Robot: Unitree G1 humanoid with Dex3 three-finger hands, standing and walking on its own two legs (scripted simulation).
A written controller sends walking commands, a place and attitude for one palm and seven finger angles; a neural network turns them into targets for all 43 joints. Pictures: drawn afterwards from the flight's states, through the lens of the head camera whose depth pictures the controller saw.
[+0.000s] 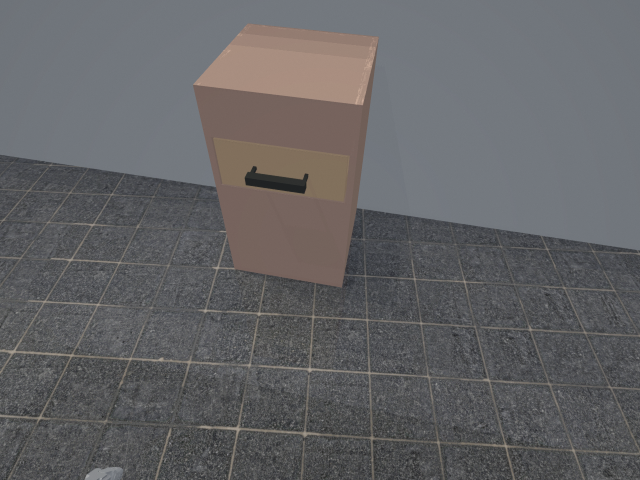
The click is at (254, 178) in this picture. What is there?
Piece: drawer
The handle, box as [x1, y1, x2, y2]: [245, 166, 307, 193]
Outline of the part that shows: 245,176 245,182 248,185 302,193 304,192 305,182 307,178 307,174 305,174 303,179 301,180 255,173 255,166 253,166 251,171 247,172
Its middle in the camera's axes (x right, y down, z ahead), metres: -0.13 -0.18 +1.12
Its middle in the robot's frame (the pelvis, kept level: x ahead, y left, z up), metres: +0.93 +0.17 -0.24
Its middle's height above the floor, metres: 0.53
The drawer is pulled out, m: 0.00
